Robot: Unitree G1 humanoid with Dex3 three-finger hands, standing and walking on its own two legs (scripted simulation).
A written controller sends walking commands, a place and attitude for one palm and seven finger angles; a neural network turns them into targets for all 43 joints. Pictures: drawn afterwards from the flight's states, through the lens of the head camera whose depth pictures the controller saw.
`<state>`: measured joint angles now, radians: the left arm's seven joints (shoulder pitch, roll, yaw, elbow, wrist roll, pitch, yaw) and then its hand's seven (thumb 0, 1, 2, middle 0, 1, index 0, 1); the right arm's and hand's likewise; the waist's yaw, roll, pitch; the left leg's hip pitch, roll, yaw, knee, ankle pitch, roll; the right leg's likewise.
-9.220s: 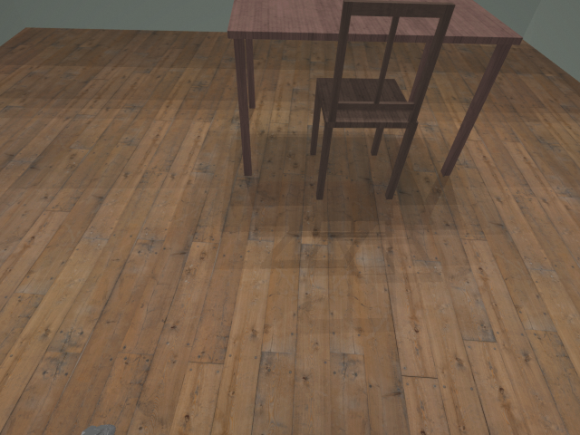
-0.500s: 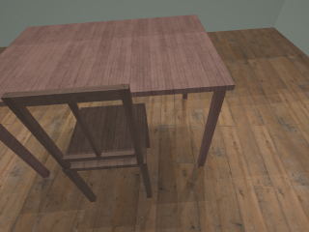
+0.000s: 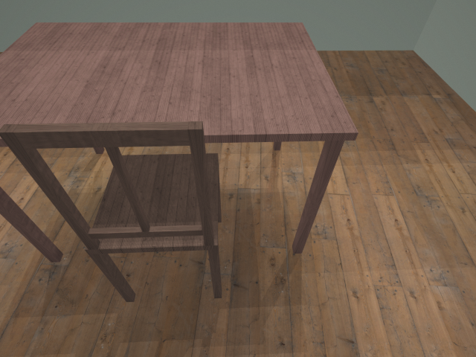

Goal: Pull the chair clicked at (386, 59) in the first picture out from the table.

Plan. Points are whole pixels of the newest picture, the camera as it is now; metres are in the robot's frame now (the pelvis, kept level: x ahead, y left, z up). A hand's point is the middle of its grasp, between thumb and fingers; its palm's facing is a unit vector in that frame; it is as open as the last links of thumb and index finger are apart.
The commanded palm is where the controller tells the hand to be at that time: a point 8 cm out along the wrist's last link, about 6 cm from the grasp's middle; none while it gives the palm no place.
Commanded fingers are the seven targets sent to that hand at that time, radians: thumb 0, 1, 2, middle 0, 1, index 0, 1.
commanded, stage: look again from close up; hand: left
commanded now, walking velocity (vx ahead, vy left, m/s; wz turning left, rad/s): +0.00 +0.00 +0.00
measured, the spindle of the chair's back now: (131, 193) +0.48 +0.29 -0.07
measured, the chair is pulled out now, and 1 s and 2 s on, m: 0.00 0.00 0.00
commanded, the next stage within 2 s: raise the hand toward the chair's back in 1.28 s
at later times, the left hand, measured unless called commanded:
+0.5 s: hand out of the picture +0.01 +0.26 -0.18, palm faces -0.01 -0.98 -0.20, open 7.4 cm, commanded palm none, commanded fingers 0.00 0.90 0.90 -0.20 -0.30 -0.20 -0.30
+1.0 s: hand out of the picture +0.00 +0.21 -0.18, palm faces +0.01 -0.99 -0.15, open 7.4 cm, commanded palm none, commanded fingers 0.00 0.90 0.90 -0.20 -0.30 -0.20 -0.30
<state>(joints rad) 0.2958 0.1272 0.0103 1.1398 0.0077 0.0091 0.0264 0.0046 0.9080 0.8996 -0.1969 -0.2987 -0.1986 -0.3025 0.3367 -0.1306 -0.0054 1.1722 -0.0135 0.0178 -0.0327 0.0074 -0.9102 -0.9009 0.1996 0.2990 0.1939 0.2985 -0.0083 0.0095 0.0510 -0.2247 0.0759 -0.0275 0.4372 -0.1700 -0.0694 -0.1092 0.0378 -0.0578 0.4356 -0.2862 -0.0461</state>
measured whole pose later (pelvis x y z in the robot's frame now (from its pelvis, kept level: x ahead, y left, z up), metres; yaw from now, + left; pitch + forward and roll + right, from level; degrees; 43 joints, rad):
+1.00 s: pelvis +0.02 +0.06 +0.00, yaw +0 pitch -1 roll +0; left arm 0.33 0.15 -0.02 1.10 0.02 -0.01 0.04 0.00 0.91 0.90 -0.20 -0.30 -0.20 -0.30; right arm 0.25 -0.15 0.01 1.13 0.00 -0.02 -0.03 0.01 -0.93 -0.90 0.20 0.30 0.20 0.30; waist 0.01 -0.04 0.02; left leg -0.22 -0.03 0.05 0.49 -0.26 0.05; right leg -0.13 -0.05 -0.02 0.46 -0.31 0.04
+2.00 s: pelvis -0.04 -0.02 -0.13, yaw +2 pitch +15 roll -1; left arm 0.44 0.21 0.24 -0.04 -0.33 -0.59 -0.28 0.01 0.38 0.68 -0.14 -0.22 -0.14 -0.22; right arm 0.12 -0.24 -0.04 0.63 0.00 -0.36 -0.06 0.01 -0.91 -0.90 0.20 0.30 0.20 0.30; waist 0.09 0.02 -0.12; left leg -1.07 0.04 -0.10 1.32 -0.52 -0.05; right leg -0.96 0.02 -0.14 1.33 -0.64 -0.09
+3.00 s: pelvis -0.02 +0.04 -0.09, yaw +0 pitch +16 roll -4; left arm 0.29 0.25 0.22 -0.04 -0.26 -0.35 -0.18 -0.01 -0.50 0.30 -0.06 -0.08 -0.06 -0.08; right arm 0.21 -0.22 0.03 0.60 -0.01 -0.27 -0.05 0.02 -0.90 -0.90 0.21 0.30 0.20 0.30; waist 0.02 0.03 -0.13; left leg -0.97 0.03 -0.04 1.19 -0.49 0.01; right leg -0.85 0.01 -0.08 1.14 -0.56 0.00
